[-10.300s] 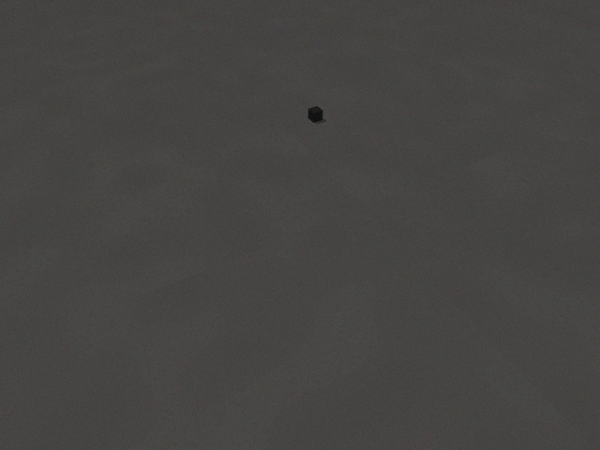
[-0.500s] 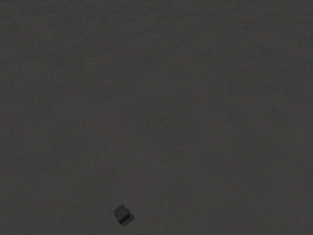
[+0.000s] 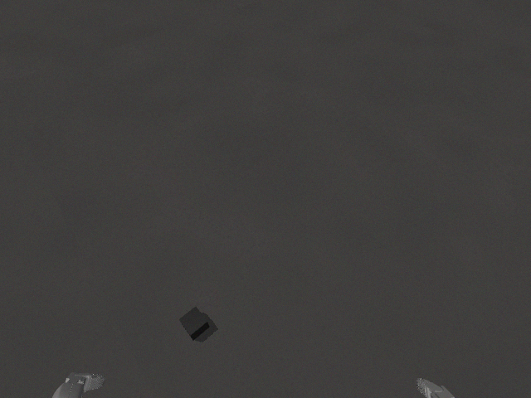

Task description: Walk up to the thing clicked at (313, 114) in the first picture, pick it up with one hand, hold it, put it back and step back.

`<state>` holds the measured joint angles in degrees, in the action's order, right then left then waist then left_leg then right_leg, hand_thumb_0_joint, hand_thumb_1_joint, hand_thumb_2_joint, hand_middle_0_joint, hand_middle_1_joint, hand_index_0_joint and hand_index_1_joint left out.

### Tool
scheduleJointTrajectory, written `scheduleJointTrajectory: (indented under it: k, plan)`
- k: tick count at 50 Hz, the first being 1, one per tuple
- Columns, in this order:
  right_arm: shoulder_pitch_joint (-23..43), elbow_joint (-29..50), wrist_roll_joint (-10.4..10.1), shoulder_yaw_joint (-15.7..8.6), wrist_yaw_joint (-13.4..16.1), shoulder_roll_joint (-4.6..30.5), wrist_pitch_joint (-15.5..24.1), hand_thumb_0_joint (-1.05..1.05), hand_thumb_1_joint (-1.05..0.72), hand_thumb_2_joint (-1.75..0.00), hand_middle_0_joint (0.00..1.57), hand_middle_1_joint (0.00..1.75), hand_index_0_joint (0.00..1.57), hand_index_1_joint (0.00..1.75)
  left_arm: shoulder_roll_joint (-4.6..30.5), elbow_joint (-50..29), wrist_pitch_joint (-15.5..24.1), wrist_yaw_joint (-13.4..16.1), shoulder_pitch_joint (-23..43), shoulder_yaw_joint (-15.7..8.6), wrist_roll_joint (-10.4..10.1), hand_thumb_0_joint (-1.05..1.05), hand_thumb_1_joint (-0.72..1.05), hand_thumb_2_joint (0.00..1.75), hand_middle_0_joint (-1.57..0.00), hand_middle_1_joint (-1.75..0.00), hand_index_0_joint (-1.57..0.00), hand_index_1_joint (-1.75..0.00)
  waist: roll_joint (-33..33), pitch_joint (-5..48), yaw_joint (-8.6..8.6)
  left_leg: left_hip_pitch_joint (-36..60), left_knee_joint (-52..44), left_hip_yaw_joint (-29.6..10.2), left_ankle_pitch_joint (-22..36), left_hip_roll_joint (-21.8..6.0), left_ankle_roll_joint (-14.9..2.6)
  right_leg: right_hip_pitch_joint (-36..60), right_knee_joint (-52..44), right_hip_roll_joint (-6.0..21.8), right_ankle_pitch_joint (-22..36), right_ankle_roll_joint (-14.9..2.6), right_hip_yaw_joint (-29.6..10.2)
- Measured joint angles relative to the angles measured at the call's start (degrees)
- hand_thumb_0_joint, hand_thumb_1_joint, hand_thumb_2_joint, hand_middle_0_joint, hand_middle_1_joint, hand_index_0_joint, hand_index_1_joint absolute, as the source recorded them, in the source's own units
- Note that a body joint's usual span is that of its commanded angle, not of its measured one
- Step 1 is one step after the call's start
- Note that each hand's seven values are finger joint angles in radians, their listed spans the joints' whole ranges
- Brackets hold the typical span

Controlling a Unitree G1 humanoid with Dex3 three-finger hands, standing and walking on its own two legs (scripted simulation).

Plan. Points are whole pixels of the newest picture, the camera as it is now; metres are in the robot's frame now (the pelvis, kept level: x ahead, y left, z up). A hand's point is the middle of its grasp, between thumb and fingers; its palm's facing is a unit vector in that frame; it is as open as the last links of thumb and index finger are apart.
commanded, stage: rise first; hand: left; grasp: from above
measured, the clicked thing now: (194, 323) +0.43 +0.23 -0.70
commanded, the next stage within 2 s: none
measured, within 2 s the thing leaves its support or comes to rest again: neither
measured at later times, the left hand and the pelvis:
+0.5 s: hand out of the picture +0.13 +0.27 -0.21, palm faces -0.16 -0.79 -0.59, open 13.9 cm; pelvis -0.01 +0.00 -0.07, yaw +0 degrees
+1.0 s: hand (136, 371) +0.25 +0.31 -0.43, palm faces -0.27 -0.24 -0.93, open 13.6 cm; pelvis -0.08 -0.01 -0.27, yaw -3 degrees
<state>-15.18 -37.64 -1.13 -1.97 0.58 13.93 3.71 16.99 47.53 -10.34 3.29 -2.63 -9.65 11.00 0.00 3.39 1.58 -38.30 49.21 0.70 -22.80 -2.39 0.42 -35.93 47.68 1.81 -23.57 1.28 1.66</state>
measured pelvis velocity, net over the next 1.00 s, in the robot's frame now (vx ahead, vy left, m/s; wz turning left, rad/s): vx -0.08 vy -0.01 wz -0.06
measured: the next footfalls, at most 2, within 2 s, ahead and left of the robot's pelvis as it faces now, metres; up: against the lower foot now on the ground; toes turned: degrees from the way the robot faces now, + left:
none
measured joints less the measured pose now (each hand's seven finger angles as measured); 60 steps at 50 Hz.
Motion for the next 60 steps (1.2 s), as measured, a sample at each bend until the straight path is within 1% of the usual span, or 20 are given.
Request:
scheduleJointTrajectory:
  k: [4,9,15,20,22,24,27,29,33,37,43,46,50,53,56,60]
  plan:
    - [0.98,1.19,0.37,-0.27,0.53,-0.09,1.13,0.01,-0.9,-0.89,0.2,0.3,0.2,0.3,-0.19,-5.52,-1.09,0.65,-2.59,0.13,1.34,0.0,-0.41,0.95,-0.11,-1.02,-0.11,-1.02,0.0,0.72,-0.43,-4.75,5.54,-0.35,-2.37,-0.09,-0.05,-4.56,5.36,0.03,-2.36,0.07,0.11]
    - [2.55,2.48,0.75,-0.07,1.42,-0.54,2.37,0.01,-0.89,-0.89,0.2,0.3,0.2,0.3,-0.38,-11.56,-3.44,1.1,-5.54,0.75,2.42,0.0,-0.48,0.96,-0.11,-1.03,-0.11,-1.04,-0.29,1.52,-0.58,-8.92,10.09,-0.85,-4.25,-0.26,-0.07,-8.38,9.5,-0.08,-4.14,0.11,0.39]
    - [3.74,4.02,1.14,0.55,2.41,-1.17,3.67,0.01,-0.88,-0.89,0.2,0.3,0.2,0.3,-0.6,-16.06,-5.66,1.97,-7.7,1.46,4.06,0.0,-0.49,0.95,-0.1,-1.04,-0.1,-1.04,-0.55,2.6,-0.67,-13.33,14.34,-1.43,-5.86,-0.34,-0.09,-12.45,13.43,-0.12,-5.74,0.1,0.76]
    - [4.49,4.67,1.28,0.89,3.01,-1.54,4.3,0.01,-0.87,-0.89,0.2,0.3,0.21,0.3,-0.72,-18.74,-6.63,2.93,-8.7,1.79,5.4,0.0,-0.48,0.94,-0.1,-1.04,-0.11,-1.04,-0.62,3.3,-0.75,-17.2,17.81,-1.8,-7.06,-0.36,-0.04,-16.16,16.85,-0.1,-7.02,0.06,0.94]
    - [4.69,4.78,1.28,0.96,3.28,-1.6,4.55,0.01,-0.87,-0.89,0.2,0.3,0.21,0.3,-0.6,-19.22,-6.78,3.41,-8.63,2.06,6.18,0.0,-0.47,0.93,-0.1,-1.04,-0.11,-1.04,-0.66,3.54,-0.81,-18.85,19.25,-1.96,-7.51,-0.34,-0.04,-17.75,18.3,-0.07,-7.53,0.03,1.02]
    - [4.92,4.72,1.31,1.06,3.52,-1.5,4.86,0.01,-0.86,-0.89,0.2,0.3,0.21,0.3,-0.26,-18.39,-6.59,4.07,-7.71,2.42,7.54,0.0,-0.47,0.93,-0.1,-1.04,-0.1,-1.04,-0.69,3.96,-0.88,-20.98,20.96,-2.1,-8.0,-0.29,-0.04,-19.85,20.08,0.0,-8.12,0.0,1.07]
    - [5.54,4.37,1.43,1.14,3.61,-1.05,5.49,0.01,-0.86,-0.88,0.2,0.3,0.21,0.3,0.53,-14.8,-5.54,5.52,-4.66,2.74,10.77,0.0,-0.47,0.93,-0.09,-1.04,-0.1,-1.04,-0.61,5.0,-0.91,-25.66,24.63,-2.16,-9.02,-0.21,0.0,-24.64,24.09,0.13,-9.36,-0.09,0.92]
    - [6.22,3.77,1.5,1.03,3.52,-0.59,5.88,0.01,-0.85,-0.88,0.2,0.3,0.21,0.3,1.02,-11.95,-4.69,7.14,-1.87,2.67,13.3,0.0,-0.47,0.92,-0.09,-1.04,-0.1,-1.04,-0.5,5.77,-0.93,-29.62,27.86,-2.14,-9.9,-0.18,0.04,-28.73,27.59,0.2,-10.4,-0.14,0.72]
    - [8.22,1.7,1.61,0.47,3.2,0.47,6.06,0.01,-0.84,-0.88,0.2,0.3,0.21,0.3,1.81,-6.42,-3.15,11.29,4.85,3.08,18.45,0.0,-0.46,0.93,-0.09,-1.04,-0.09,-1.04,-0.34,7.04,-0.86,-38.68,35.21,-2.16,-11.68,-0.07,0.13,-38.01,35.53,0.38,-12.54,-0.15,0.28]
    - [10.36,-0.81,1.99,-0.07,2.43,1.3,5.39,0.01,-0.84,-0.88,0.2,0.3,0.21,0.3,2.2,-1.13,-2.2,15.77,12.11,3.38,23.49,0.0,-0.46,0.95,-0.09,-1.03,-0.09,-1.04,-0.32,7.98,-0.7,-48.23,42.61,-2.36,-12.99,-0.19,0.31,-47.73,43.34,0.27,-14.13,-0.35,-0.02]
    - [12.55,-4.58,3.65,-0.01,0.81,1.68,4.37,0.01,-0.86,-0.89,0.2,0.3,0.21,0.3,3.1,7.48,-1.96,22.23,23.15,2.09,30.28,0.0,-0.48,0.98,-0.1,-1.05,-0.1,-1.05,-0.42,8.11,-0.64,-61.28,53.14,-3.42,-14.01,-0.85,0.79,-60.88,53.93,-0.51,-15.12,-0.94,0.24]
    - [12.92,-6.14,4.71,0.29,0.1,1.27,4.15,0.01,-0.87,-0.89,0.2,0.3,0.2,0.3,4.32,12.14,-2.41,25.32,28.44,1.05,32.98,0.0,-0.48,0.98,-0.11,-1.05,-0.11,-1.06,-0.37,7.73,-0.49,-66.82,58.07,-4.16,-14.21,-1.23,1.06,-66.45,58.76,-0.99,-15.18,-1.24,0.57]
    - [13.12,-8.15,6.23,0.74,-0.98,0.19,4.42,0.01,-0.88,-0.89,0.2,0.3,0.2,0.3,6.68,17.72,-3.18,28.5,34.69,-0.55,35.12,0.0,-0.46,0.97,-0.13,-1.05,-0.13,-1.05,-0.26,6.84,0.36,-73.02,63.84,-5.14,-14.03,-1.53,1.37,-72.65,64.34,-1.47,-14.8,-1.51,1.04]
    - [12.94,-9.48,7.31,0.81,-2.1,-0.66,5.07,0.01,-0.88,-0.89,0.2,0.3,0.2,0.3,8.41,21.02,-3.81,29.95,38.64,-1.36,35.68,0.0,-0.45,0.96,-0.15,-1.04,-0.16,-1.04,-0.33,5.99,1.24,-76.74,67.36,-5.76,-13.64,-1.57,1.38,-76.26,67.63,-1.67,-14.28,-1.53,1.34]
    - [12.49,-10.74,8.12,0.93,-3.5,-1.22,5.9,0.01,-0.88,-0.89,0.2,0.3,0.2,0.3,9.8,24.16,-3.99,30.54,41.94,-1.86,35.71,0.0,-0.43,0.94,-0.17,-1.03,-0.18,-1.02,-0.57,5.38,2.3,-79.81,70.22,-6.16,-13.24,-1.52,1.16,-79.11,70.19,-1.77,-13.75,-1.33,1.47]
    - [11.53,-12.1,8.7,1.14,-5.22,-1.41,7.08,0.01,-0.88,-0.89,0.2,0.3,0.21,0.3,11.31,28.13,-3.99,30.45,45.39,-2.76,35.97,0.0,-0.42,0.94,-0.17,-1.02,-0.19,-1.01,-1.13,4.82,3.92,-82.95,73.43,-6.45,-13.04,-1.38,0.61,-81.78,72.85,-1.83,-13.43,-0.74,1.45]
